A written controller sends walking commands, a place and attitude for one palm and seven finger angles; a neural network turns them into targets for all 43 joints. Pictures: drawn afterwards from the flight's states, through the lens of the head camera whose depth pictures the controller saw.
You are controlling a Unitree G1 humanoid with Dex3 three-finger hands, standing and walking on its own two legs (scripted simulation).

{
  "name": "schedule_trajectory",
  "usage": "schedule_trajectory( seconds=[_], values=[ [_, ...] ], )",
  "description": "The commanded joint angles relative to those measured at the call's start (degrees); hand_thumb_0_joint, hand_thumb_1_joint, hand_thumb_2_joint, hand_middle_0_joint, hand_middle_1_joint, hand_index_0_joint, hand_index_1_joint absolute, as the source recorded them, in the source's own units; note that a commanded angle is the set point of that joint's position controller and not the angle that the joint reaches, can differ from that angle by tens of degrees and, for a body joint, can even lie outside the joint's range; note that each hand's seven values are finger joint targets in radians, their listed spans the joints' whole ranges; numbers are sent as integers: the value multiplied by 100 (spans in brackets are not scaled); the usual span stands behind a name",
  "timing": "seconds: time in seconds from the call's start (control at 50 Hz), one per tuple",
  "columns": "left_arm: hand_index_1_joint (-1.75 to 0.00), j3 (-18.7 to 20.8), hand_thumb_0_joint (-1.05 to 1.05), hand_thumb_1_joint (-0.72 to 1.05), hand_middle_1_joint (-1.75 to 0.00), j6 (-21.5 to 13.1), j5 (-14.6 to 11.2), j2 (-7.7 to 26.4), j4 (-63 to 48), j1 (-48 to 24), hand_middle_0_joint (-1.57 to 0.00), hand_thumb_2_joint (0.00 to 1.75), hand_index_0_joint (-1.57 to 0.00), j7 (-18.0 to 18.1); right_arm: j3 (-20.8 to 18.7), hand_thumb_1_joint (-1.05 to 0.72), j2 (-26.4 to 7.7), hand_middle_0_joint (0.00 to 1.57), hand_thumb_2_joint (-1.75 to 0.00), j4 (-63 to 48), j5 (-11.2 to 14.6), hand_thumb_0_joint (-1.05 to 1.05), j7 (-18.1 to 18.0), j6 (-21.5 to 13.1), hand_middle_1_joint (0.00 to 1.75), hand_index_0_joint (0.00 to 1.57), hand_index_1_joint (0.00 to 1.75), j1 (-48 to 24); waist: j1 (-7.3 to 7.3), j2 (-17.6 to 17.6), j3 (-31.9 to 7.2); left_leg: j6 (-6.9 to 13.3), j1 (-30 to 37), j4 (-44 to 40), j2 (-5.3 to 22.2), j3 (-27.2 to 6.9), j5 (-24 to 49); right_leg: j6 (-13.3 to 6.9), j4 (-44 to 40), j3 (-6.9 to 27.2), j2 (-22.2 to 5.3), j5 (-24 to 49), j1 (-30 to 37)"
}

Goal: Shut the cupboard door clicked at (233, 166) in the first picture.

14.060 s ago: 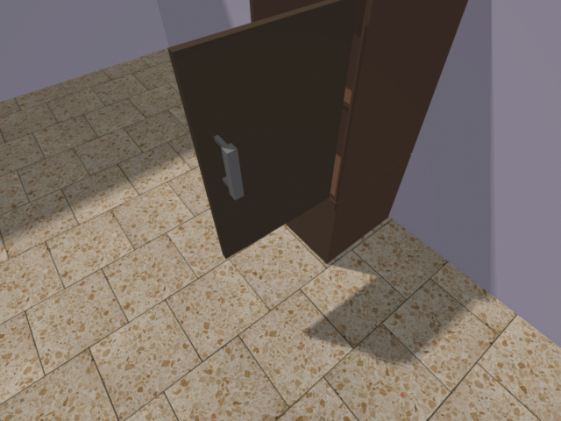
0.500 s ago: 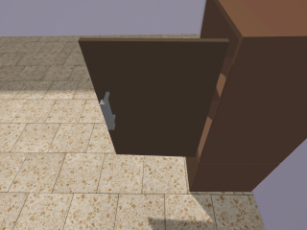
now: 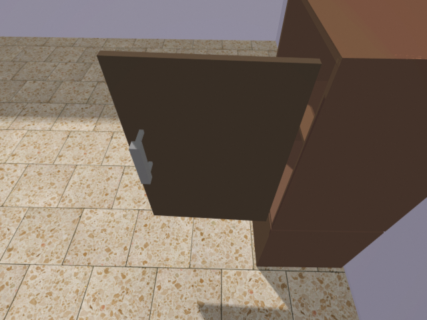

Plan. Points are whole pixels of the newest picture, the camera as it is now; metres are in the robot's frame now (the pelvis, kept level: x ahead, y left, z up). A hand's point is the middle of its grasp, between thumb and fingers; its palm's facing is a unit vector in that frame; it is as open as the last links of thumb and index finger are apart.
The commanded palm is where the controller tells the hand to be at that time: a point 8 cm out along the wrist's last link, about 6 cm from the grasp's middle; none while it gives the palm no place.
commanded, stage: look again from close up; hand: left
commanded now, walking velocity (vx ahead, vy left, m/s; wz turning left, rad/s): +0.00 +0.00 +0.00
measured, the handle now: (143, 157) +0.46 +0.20 +0.00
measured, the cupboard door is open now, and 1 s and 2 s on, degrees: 88 88 88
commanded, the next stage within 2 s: raise the hand and make a fist in 0.08 s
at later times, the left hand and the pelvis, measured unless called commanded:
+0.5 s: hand (140, 291) +0.18 +0.15 -0.03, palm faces -0.02 -1.00 -0.02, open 6.7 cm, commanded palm +0.12 +0.22 -0.06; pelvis -0.03 -0.02 -0.07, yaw +2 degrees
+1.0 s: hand (123, 300) +0.16 +0.17 -0.04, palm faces +0.01 -1.00 -0.04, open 4.2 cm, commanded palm +0.13 +0.23 -0.03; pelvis -0.05 -0.01 -0.09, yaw +2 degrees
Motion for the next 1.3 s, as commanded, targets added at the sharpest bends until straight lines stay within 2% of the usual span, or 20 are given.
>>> schedule_trajectory(
  seconds=[0.0,0.14,0.16,0.18,0.2,0.22,0.24,0.26,0.3,0.32,0.36,0.4,0.42,0.5,0.56,0.64,0.7,0.82,1.04,1.28],
  values=[
    [-30,141,0,90,-30,-60,-24,586,-162,340,-20,90,-20,17,-119,-90,-538,20,-90,-134,-1,0,-46,-90,30,20,30,340,35,-33,34,46,-141,-473,635,-653,936,-164,-415,569,-559,1074,114],
    [-30,155,0,90,-30,-72,-23,610,-192,329,-20,90,-20,24,-125,-90,-546,20,-90,-111,-1,0,-59,-91,30,20,30,324,28,-49,-21,36,-54,-432,634,-644,1208,-175,-391,561,-563,1413,206],
    [-30,164,0,90,-30,-116,34,659,23,781,-20,90,-20,238,-201,-90,-772,20,-90,-483,79,0,-9,-100,30,20,30,-128,174,-237,22,-113,-463,695,776,-463,1468,-32,-299,765,-842,3086,127],
    [-30,2512,0,90,-30,-1783,-755,4049,-9255,-4290,-20,90,-20,217,-430,-90,-2024,20,-90,-2104,91,0,-654,-1250,30,20,30,486,-770,144,-2447,36,1461,806,461,-579,3015,21,769,382,-165,3085,347],
    [-32,357,0,90,-32,-1258,-760,1145,-7246,-138,-22,90,-22,270,-197,-90,-1248,20,-90,-2122,364,0,-653,-1606,30,20,30,39,-174,2071,-3169,-4,1580,734,211,-692,3772,-61,1279,32,183,1657,-187],
    [-34,-31,0,90,-34,-512,-1167,-138,-7099,1195,-24,90,-24,257,-189,-90,-1038,20,-90,-2268,260,0,-466,-1834,30,20,30,-302,27,1903,-2501,-246,1119,416,383,-782,4565,-69,1011,-206,159,569,-422],
    [-36,43,0,90,-36,-489,-1013,-27,-6513,596,-25,90,-25,295,-306,-90,-1092,20,-90,-2086,302,0,-307,-1982,30,20,30,-61,-295,843,-980,-260,206,540,386,-929,3660,0,843,-175,98,454,-1014],
    [-38,271,0,90,-38,-724,-1029,51,-6388,230,-27,90,-27,188,-473,-90,-1227,20,-90,-2317,220,0,-201,-1998,30,20,30,-23,-406,425,-245,-257,-461,789,244,-1003,2647,1,640,-244,90,601,-1380],
    [-42,723,0,90,-42,-1465,-1149,63,-5368,1296,-31,90,-31,-236,-604,-90,-1264,20,-90,-2712,88,0,-82,-1994,30,20,30,-220,-153,-1236,-143,-167,-1750,1371,25,-888,1113,8,974,-314,74,618,-1799],
    [-44,824,0,90,-44,-1882,-1247,-57,-4866,2057,-33,90,-33,-585,-645,-90,-1208,20,-90,-2959,112,0,-2,-1996,30,20,30,-352,111,-1414,-278,-197,-2170,1626,-87,-779,849,-36,1229,-211,31,548,-1781],
    [-48,983,0,90,-48,-2925,-1490,-107,-4906,2416,-36,90,-36,-1345,-702,-90,-1134,20,-90,-3262,71,0,126,-1956,30,20,30,-492,335,-1621,-806,-266,-2962,2278,-206,-648,420,-50,1956,4,-17,522,-2013],
    [-52,1182,0,90,-52,-3877,-1525,347,-5090,2000,-40,90,-40,-2123,-754,-90,-1195,20,-90,-3572,83,0,218,-1934,30,20,30,-676,306,-1026,-1166,-271,-3633,2968,-251,-580,80,-96,2515,385,-117,407,-2342],
    [-54,1566,0,90,-54,-3991,-1527,740,-5035,2007,-42,90,-42,-2326,-788,-90,-1199,20,-90,-3710,113,0,248,-1866,30,20,30,-660,446,-567,-1418,-229,-3834,3204,-261,-549,103,-150,2696,619,-187,445,-2277],
    [-62,1610,0,90,-62,-3460,-1906,1036,-6621,957,-49,90,-49,-2392,-704,-90,-1238,20,-90,-4576,282,0,97,-1674,30,20,30,-995,404,268,-1990,-42,-4218,3572,-303,-431,-745,-111,2497,1084,-157,-1565,-2659],
    [-68,1647,0,90,-68,-3442,-1928,1166,-8001,381,-55,90,-55,-1996,-671,-90,-1128,20,-90,-4582,272,0,-39,-1646,30,20,30,-624,118,251,-2546,32,-4044,3878,-140,-572,-584,-29,2564,1118,-80,-1395,-2685],
    [-76,1043,0,90,-76,-3439,-1800,974,-8347,-47,-62,90,-62,-2013,-564,-90,-1185,20,-90,-4349,244,0,-199,-1669,30,20,30,-401,-294,220,-2276,82,-4130,4091,-7,-751,-585,-22,2743,894,58,-1125,-3182],
    [-82,891,0,90,-82,-2982,-1766,928,-7921,227,-68,90,-68,-2205,-521,-90,-1235,20,-90,-4312,307,0,-275,-1665,30,20,30,-419,-288,206,-2137,85,-4209,3989,7,-803,-769,-16,2636,801,89,-1433,-3250],
    [-94,1782,0,90,-94,-1933,-1939,1331,-7587,1041,-79,90,-79,-2050,-482,-90,-1055,20,-90,-4489,347,0,-317,-1439,30,20,30,-614,243,-170,-2473,31,-4222,3584,-62,-815,-439,9,2465,774,6,-1196,-2213],
    [-116,1218,0,90,-116,-2643,-1790,981,-7946,873,-99,90,-99,-1814,-461,-90,-1179,20,-90,-4463,279,0,-257,-1594,30,20,30,-342,19,77,-2091,13,-3692,3092,-35,-916,-573,-86,2617,252,100,-1166,-2819],
    [-140,1225,0,90,-140,-2353,-1686,990,-8154,964,-121,90,-121,-1575,-425,-90,-1220,20,-90,-4605,275,0,-219,-1405,30,20,30,-226,6,346,-1969,-41,-3074,2662,-15,-967,-228,-97,2562,-73,213,-474,-2633]
  ],
)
